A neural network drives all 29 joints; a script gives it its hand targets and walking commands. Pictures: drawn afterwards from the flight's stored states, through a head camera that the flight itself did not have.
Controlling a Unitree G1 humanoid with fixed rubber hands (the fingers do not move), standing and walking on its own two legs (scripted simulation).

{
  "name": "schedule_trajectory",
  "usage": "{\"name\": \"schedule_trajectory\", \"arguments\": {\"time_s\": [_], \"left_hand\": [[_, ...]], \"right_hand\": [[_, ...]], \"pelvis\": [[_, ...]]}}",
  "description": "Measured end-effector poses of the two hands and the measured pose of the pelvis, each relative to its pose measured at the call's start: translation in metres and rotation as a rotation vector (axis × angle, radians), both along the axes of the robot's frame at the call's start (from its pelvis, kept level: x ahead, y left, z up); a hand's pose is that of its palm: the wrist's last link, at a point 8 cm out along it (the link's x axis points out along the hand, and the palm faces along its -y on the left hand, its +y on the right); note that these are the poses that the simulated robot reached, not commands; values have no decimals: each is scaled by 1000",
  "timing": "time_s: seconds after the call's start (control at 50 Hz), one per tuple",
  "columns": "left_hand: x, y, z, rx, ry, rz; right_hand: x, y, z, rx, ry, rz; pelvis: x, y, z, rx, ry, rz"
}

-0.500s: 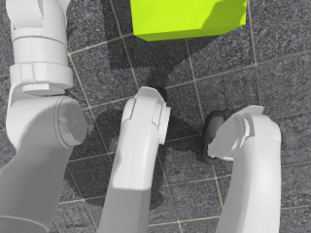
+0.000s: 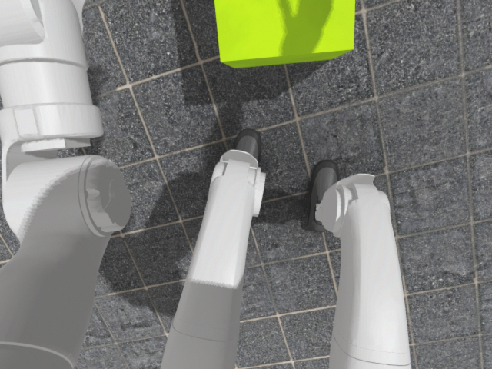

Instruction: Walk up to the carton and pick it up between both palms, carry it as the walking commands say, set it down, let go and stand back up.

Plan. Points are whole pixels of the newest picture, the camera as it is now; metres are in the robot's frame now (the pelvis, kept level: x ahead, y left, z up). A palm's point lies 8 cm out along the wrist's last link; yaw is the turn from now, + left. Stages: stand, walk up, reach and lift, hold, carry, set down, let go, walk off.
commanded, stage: set down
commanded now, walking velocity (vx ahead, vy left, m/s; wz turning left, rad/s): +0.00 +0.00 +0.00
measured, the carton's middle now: out of the picture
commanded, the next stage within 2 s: let go in 0.34 s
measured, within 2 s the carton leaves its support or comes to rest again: neither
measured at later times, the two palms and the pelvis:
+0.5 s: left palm out of the picture +0.53 +0.28 +0.00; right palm out of the picture +0.62 -0.12 +0.00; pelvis +0.06 +0.02 +0.09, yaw -1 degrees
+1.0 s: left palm out of the picture +0.33 +0.26 +0.08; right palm out of the picture +0.40 -0.18 +0.08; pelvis +0.10 +0.03 +0.16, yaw -2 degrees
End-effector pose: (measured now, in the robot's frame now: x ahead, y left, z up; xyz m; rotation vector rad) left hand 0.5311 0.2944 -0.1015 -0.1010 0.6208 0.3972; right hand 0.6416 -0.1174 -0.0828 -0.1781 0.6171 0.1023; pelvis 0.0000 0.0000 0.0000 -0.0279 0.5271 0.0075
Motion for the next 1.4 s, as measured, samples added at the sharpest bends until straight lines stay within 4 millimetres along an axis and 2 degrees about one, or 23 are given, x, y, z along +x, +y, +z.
{"name": "schedule_trajectory", "arguments": {"time_s": [0.18, 0.3, 0.4, 0.48, 0.54, 0.62, 0.68, 0.76, 0.84, 0.92, 1.0, 1.08, 1.16, 1.24, 1.4], "left_hand": [[2, -5, 53, -22, 3, -13], [-2, -4, 74, -2, 46, 6], [-1, -6, 91, 36, 58, -38], [-1, -10, 99, 69, 68, -101], [-10, -14, 100, 77, 93, -160], [-34, -16, 102, 92, 143, -238], [-50, -13, 113, 102, 140, -284], [-73, -9, 136, 123, 141, -325], [-108, -8, 158, 134, 161, -341], [-154, -16, 171, 101, 182, -356], [-198, -30, 183, 80, 184, -365], [-224, -38, 197, 89, 174, -377], [-243, -49, 204, 79, 172, -393], [-252, -59, 216, 86, 150, -403], [-251, -73, 216, 73, 185, -410]], "right_hand": [[-3, -5, 50, -5, 37, 11], [-3, -10, 75, 0, 70, -9], [-6, -5, 89, 4, 66, -26], [-18, -3, 88, -9, 72, -47], [-37, -10, 84, -59, 83, -67], [-73, -22, 83, -92, 96, -122], [-96, -31, 93, -109, 79, -154], [-119, -36, 116, -99, 40, -171], [-148, -38, 133, -83, 43, -163], [-192, -44, 144, -84, 83, -151], [-239, -60, 158, -94, 105, -161], [-270, -81, 178, -103, 99, -171], [-299, -95, 194, -104, 89, -161], [-326, -105, 207, -96, 78, -167], [-366, -119, 205, -96, 148, -200]], "pelvis": [[11, 2, 53, 4, -26, 2], [28, 5, 70, -2, 70, -3], [44, 10, 79, -4, 142, -9], [54, 14, 87, 0, 154, -11], [65, 18, 96, 0, 145, -16], [79, 23, 111, -1, 122, -26], [88, 26, 120, 0, 108, -34], [95, 30, 130, -3, 68, -39], [99, 32, 141, -2, 2, -48], [99, 30, 154, 1, -85, -42], [97, 25, 163, 2, -189, -33], [94, 19, 169, 7, -307, -23], [96, 12, 173, 15, -412, -26], [104, 5, 179, 23, -504, -22], [115, -1, 183, 43, -632, -19]]}}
